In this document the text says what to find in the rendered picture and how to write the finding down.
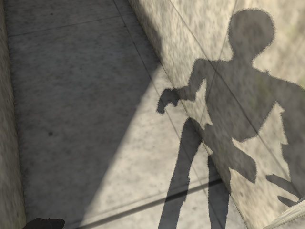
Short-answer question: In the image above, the left robot hand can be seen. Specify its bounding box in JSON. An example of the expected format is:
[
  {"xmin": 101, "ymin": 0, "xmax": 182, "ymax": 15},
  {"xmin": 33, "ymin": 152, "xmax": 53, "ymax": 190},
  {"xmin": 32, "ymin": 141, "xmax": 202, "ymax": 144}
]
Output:
[{"xmin": 22, "ymin": 218, "xmax": 65, "ymax": 229}]

